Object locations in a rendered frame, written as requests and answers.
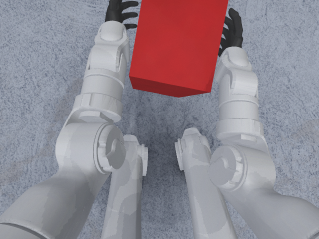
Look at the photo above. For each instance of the left robot shin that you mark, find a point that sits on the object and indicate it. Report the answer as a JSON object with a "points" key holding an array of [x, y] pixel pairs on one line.
{"points": [[131, 138]]}

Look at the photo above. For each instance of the robot right hand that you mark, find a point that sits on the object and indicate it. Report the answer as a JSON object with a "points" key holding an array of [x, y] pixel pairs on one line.
{"points": [[233, 35]]}

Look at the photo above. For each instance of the left robot upper arm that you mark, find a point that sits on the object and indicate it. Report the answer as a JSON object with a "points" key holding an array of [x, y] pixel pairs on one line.
{"points": [[58, 208]]}

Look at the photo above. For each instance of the right robot upper arm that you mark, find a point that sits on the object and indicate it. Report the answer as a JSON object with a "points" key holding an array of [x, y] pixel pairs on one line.
{"points": [[246, 176]]}

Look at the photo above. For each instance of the carton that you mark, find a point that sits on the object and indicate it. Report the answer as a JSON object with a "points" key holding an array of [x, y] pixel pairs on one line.
{"points": [[176, 46]]}

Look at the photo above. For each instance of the robot left hand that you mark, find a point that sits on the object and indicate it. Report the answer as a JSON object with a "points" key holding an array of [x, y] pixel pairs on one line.
{"points": [[114, 12]]}

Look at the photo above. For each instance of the right robot forearm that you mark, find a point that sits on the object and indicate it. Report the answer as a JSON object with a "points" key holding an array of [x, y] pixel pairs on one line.
{"points": [[238, 101]]}

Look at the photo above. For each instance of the robot left thigh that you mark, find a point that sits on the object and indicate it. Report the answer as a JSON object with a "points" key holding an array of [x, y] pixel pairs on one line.
{"points": [[123, 216]]}

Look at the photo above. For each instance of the left robot forearm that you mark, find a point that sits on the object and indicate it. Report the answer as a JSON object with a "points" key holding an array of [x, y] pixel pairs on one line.
{"points": [[104, 78]]}

